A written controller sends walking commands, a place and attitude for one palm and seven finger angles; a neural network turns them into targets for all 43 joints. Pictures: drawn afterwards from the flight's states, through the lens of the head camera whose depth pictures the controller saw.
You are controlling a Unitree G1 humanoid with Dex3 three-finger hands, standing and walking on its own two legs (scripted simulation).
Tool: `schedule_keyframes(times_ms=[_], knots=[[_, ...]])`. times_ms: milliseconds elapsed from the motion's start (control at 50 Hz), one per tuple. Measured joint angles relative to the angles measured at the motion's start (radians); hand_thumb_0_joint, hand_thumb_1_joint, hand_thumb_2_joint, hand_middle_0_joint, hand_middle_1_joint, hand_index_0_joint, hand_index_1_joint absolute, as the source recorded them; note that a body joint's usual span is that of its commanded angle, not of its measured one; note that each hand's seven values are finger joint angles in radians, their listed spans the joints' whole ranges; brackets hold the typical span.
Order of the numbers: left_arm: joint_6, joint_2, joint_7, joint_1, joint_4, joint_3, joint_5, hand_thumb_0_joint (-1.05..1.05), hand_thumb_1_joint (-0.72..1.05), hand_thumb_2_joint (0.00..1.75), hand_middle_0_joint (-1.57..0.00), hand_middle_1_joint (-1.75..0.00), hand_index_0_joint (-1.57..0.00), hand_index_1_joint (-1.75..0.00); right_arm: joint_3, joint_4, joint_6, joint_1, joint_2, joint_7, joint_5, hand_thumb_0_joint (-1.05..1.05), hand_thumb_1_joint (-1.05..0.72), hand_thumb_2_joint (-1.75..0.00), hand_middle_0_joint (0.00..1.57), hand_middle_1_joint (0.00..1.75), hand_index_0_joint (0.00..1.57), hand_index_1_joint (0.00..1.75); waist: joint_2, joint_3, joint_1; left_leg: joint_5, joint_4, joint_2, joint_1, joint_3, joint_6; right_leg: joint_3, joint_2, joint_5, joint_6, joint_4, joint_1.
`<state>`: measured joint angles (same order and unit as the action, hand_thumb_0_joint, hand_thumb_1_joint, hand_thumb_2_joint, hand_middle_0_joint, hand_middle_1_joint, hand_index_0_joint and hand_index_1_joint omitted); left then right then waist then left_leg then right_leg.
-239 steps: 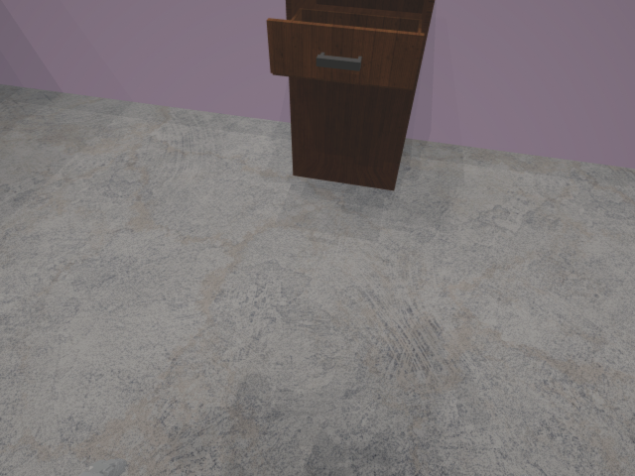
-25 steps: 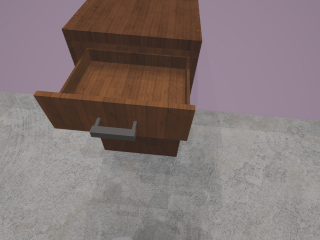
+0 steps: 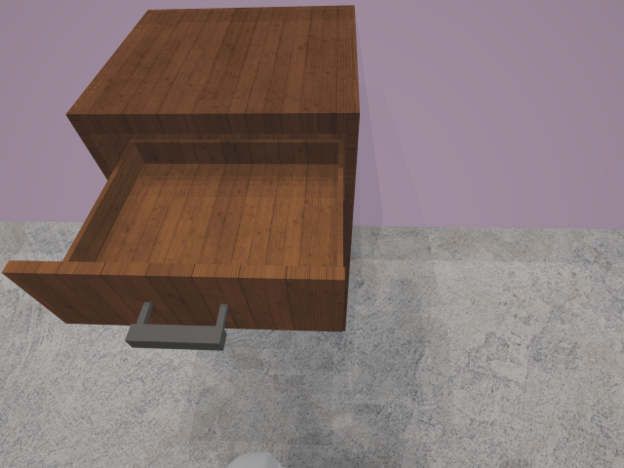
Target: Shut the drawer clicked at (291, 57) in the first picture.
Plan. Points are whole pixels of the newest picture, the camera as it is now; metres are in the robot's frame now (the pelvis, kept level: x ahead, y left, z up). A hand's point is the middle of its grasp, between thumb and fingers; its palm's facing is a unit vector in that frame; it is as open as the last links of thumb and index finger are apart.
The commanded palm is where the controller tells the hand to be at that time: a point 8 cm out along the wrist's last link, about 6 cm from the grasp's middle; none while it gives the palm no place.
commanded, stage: come to a stop and stand still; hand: left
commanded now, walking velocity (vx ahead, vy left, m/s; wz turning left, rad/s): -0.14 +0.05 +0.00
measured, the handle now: (181, 323) +0.31 +0.21 -0.03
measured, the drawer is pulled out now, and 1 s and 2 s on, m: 0.30 0.30 0.30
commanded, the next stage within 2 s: look again from close up in 1.48 s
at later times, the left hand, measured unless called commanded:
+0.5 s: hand out of the picture -0.01 +0.25 -0.18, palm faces +0.03 -0.98 -0.18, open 7.4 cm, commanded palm none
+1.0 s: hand out of the picture -0.05 +0.13 -0.18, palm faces +0.02 -0.99 -0.14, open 7.4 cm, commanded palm none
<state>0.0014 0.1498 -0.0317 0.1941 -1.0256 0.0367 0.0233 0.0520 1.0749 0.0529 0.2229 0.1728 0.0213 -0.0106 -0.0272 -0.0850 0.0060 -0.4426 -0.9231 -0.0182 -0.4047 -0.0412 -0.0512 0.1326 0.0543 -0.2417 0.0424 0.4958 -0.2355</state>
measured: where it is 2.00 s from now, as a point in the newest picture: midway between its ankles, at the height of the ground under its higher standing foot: outside the picture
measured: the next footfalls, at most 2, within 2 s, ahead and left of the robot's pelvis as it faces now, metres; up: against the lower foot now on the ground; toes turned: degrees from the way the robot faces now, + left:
left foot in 0.20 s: +0.04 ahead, +0.12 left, +0.00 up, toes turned +1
right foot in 0.68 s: -0.01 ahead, -0.08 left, +0.00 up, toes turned -3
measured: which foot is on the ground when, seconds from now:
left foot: up 0.00-0.18, down 0.20-1.00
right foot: down 0.00-0.20, up 0.22-0.66, down 0.68-1.00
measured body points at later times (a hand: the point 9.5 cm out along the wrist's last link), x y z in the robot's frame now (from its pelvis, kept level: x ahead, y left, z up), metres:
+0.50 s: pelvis -0.02 +0.05 +0.01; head +0.00 +0.09 +0.45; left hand -0.01 +0.30 -0.17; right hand +0.04 -0.18 -0.13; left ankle +0.01 +0.15 -0.74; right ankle -0.09 -0.09 -0.67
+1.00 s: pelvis -0.04 -0.02 +0.00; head -0.03 -0.02 +0.45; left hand -0.05 +0.18 -0.16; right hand -0.09 -0.22 -0.17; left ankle +0.00 +0.15 -0.74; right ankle -0.09 -0.10 -0.74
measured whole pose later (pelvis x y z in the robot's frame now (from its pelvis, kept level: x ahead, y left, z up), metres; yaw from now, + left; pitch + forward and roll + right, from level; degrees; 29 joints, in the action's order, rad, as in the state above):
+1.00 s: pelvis -0.04 -0.02 +0.00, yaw -1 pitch -2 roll +0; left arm -0.01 0.09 -0.03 0.31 -1.14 0.00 0.00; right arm 0.02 1.19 0.03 0.33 0.11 0.03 -0.01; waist -0.01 -0.04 0.03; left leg -0.17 -0.43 -0.08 -0.22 0.00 -0.07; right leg 0.05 -0.04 -0.32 0.05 0.42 -0.08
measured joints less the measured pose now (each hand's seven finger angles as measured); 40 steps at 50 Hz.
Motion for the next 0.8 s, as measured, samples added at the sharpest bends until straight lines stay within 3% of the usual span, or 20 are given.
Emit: schedule_keyframes(times_ms=[100, 140, 200, 240, 280, 340, 420, 540, 600, 680, 760, 800], knots=[[-0.021, 0.008, -0.002, -0.001, 0.013, 0.01, 0.006, 0.0, 0.92, 0.9, -0.21, -0.3, -0.2, -0.3, 0.01, -0.038, 0.011, -0.055, 0.009, -0.004, 0.0, 0.01, -0.91, -0.9, 0.19, 0.3, 0.2, 0.3, 0.018, -0.026, -0.018, 0.006, 0.034, 0.01, -0.001, 0.008, -0.004, -0.004, 0.014, 0.006, -0.019, 0.001, -0.007], [-0.026, 0.018, -0.001, 0.001, 0.015, 0.014, 0.008, 0.0, 0.92, 0.9, -0.21, -0.3, -0.2, -0.3, 0.01, -0.051, 0.005, -0.071, 0.01, -0.005, 0.002, 0.01, -0.91, -0.9, 0.19, 0.3, 0.2, 0.3, 0.032, -0.029, -0.024, 0.027, 0.126, 0.008, 0.036, 0.004, 0.0, -0.007, 0.021, 0.003, -0.031, 0.014, -0.018], [-0.036, 0.034, 0.0, 0.015, 0.013, 0.019, 0.002, 0.01, 0.91, 0.9, -0.21, -0.3, -0.2, -0.3, 0.005, -0.069, -0.021, -0.075, 0.013, -0.005, -0.001, 0.01, -0.91, -0.9, 0.19, 0.3, 0.2, 0.3, 0.038, -0.015, -0.023, 0.197, 0.36, -0.01, 0.135, -0.001, 0.02, -0.004, 0.02, -0.025, -0.056, 0.075, -0.049], [-0.047, 0.053, -0.003, 0.009, 0.005, 0.022, -0.003, 0.01, 0.91, 0.9, -0.2, -0.3, -0.2, -0.3, -0.002, -0.067, -0.032, -0.079, -0.004, -0.002, -0.006, 0.01, -0.91, -0.9, 0.19, 0.3, 0.2, 0.3, 0.072, -0.019, -0.028, 0.173, 0.347, 0.007, 0.135, -0.012, 0.062, -0.048, 0.017, -0.151, -0.061, 0.169, -0.079], [-0.055, 0.065, -0.006, 0.012, -0.003, 0.025, -0.003, 0.01, 0.91, 0.9, -0.2, -0.3, -0.2, -0.3, -0.016, -0.064, -0.036, -0.078, -0.022, 0.006, -0.012, 0.01, -0.91, -0.9, 0.19, 0.3, 0.2, 0.3, 0.086, -0.011, -0.032, 0.164, 0.365, 0.008, 0.145, -0.015, 0.083, -0.104, -0.017, -0.233, -0.061, 0.304, -0.114], [-0.056, 0.074, 0.004, 0.022, -0.015, 0.03, -0.003, 0.01, 0.91, 0.9, -0.2, -0.3, -0.19, -0.3, -0.027, -0.055, -0.038, -0.077, -0.043, 0.019, -0.014, 0.01, -0.91, -0.9, 0.2, 0.3, 0.2, 0.3, 0.09, 0.006, -0.032, 0.201, 0.431, 0.005, 0.167, -0.016, 0.09, -0.143, -0.051, -0.206, -0.069, 0.464, -0.144], [-0.064, 0.076, 0.014, 0.046, -0.026, 0.032, -0.001, 0.01, 0.91, 0.9, -0.2, -0.3, -0.19, -0.3, -0.028, -0.052, -0.044, -0.077, -0.048, 0.026, -0.012, 0.0, -0.92, -0.9, 0.2, 0.3, 0.2, 0.3, 0.091, 0.026, -0.027, 0.245, 0.495, 0.0, 0.181, -0.028, 0.092, -0.158, -0.055, -0.176, -0.083, 0.518, -0.137], [-0.079, 0.068, 0.02, 0.061, -0.039, 0.026, 0.003, 0.01, 0.91, 0.9, -0.2, -0.3, -0.19, -0.3, -0.016, -0.036, -0.041, -0.052, -0.04, 0.023, -0.013, 0.0, -0.92, -0.9, 0.2, 0.3, 0.21, 0.3, 0.08, 0.037, -0.006, 0.28, 0.53, -0.01, 0.173, -0.043, 0.084, -0.146, -0.029, -0.198, -0.081, 0.392, -0.068], [-0.073, 0.055, 0.02, 0.057, -0.044, 0.017, 0.0, 0.01, 0.91, 0.9, -0.2, -0.3, -0.19, -0.3, -0.008, -0.016, -0.035, -0.028, -0.028, 0.017, -0.016, 0.0, -0.91, -0.9, 0.2, 0.3, 0.2, 0.3, 0.063, 0.041, 0.008, 0.292, 0.53, -0.013, 0.158, -0.04, 0.074, -0.129, -0.021, -0.206, -0.067, 0.249, -0.015], [-0.04, 0.04, 0.014, 0.065, -0.046, 0.004, -0.002, 0.01, 0.91, 0.9, -0.2, -0.3, -0.19, -0.3, 0.001, 0.02, -0.025, 0.018, -0.018, 0.008, -0.008, 0.0, -0.91, -0.9, 0.2, 0.3, 0.2, 0.3, 0.06, 0.053, 0.012, 0.287, 0.489, -0.001, 0.123, -0.043, 0.048, -0.118, -0.009, -0.101, -0.05, -0.031, 0.092], [-0.021, -0.005, 0.01, 0.084, -0.079, -0.018, -0.004, 0.0, 0.91, 0.9, -0.2, -0.3, -0.19, -0.3, -0.005, 0.062, -0.007, 0.062, -0.003, 0.002, -0.007, 0.01, -0.91, -0.9, 0.2, 0.3, 0.2, 0.3, 0.002, 0.064, 0.02, 0.221, 0.467, -0.02, 0.129, 0.0, 0.034, -0.1, -0.045, -0.077, -0.029, -0.054, 0.115], [-0.012, -0.019, 0.009, 0.1, -0.088, -0.026, -0.009, 0.0, 0.91, 0.9, -0.2, -0.3, -0.19, -0.3, -0.015, 0.076, -0.014, 0.082, -0.006, 0.001, -0.009, 0.01, -0.91, -0.9, 0.2, 0.3, 0.2, 0.3, -0.006, 0.069, 0.02, 0.258, 0.485, -0.029, 0.148, 0.016, 0.035, -0.098, -0.06, -0.067, -0.018, -0.067, 0.126]])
